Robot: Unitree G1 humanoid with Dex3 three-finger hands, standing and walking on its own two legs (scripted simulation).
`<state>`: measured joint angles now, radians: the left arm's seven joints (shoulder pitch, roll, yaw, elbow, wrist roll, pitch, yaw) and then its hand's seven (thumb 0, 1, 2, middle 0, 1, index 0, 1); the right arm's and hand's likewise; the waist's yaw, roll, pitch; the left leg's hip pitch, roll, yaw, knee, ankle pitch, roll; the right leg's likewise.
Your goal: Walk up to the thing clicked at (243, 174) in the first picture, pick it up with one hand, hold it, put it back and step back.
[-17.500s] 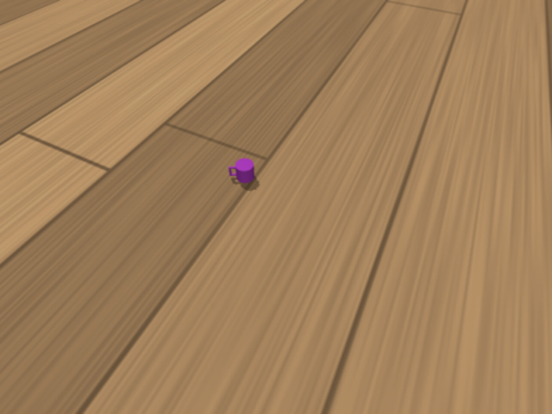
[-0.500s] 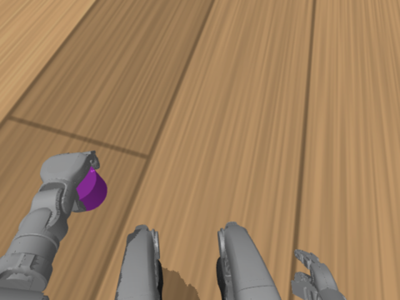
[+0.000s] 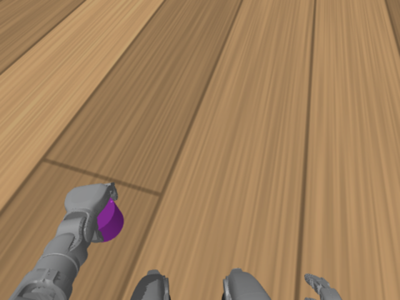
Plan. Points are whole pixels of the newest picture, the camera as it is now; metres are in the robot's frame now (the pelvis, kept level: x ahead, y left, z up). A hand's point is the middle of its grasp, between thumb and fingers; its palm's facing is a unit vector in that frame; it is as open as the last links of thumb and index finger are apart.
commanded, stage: lift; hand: left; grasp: from above
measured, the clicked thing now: (93, 219) +0.32 +0.24 -0.14
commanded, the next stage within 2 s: hold in 0.14 s
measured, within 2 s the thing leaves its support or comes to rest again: neither
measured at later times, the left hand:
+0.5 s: hand (92, 199) +0.33 +0.22 -0.04, palm faces -0.48 -0.06 -0.88, open 11.1 cm
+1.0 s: hand (89, 199) +0.32 +0.21 -0.02, palm faces -0.48 -0.06 -0.87, open 11.1 cm
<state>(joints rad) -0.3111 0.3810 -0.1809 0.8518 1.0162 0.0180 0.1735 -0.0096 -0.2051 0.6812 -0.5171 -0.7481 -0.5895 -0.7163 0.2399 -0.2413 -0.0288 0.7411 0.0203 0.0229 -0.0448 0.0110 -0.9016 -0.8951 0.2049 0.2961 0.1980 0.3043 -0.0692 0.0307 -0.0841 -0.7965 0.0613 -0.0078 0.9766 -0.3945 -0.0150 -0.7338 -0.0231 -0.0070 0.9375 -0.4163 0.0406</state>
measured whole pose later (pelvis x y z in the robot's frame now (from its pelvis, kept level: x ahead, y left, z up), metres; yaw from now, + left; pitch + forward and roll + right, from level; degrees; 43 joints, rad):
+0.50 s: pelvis +0.03 +0.00 +0.04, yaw +0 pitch +7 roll -1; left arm -0.28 0.36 -0.21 0.83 1.01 0.03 0.12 0.00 -0.19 0.67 -0.51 -0.75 -0.59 -0.71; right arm 0.23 -0.25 -0.05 0.73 0.03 0.05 -0.04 0.01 -0.90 -0.89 0.20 0.30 0.20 0.30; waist -0.05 0.02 -0.05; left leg -0.48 0.05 0.03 0.69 -0.32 -0.02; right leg -0.44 -0.03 0.01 0.66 -0.34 0.04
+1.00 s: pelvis +0.03 +0.00 +0.05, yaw -1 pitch +3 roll +0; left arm -0.26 0.37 -0.22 0.76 1.02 0.03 0.05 0.00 -0.18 0.67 -0.50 -0.76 -0.58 -0.71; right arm 0.21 -0.25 -0.06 0.70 0.04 0.08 -0.03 0.01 -0.90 -0.89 0.20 0.30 0.20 0.30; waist -0.03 0.03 -0.03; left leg -0.37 0.05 0.03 0.58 -0.27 -0.02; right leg -0.33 -0.03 0.01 0.56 -0.29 0.04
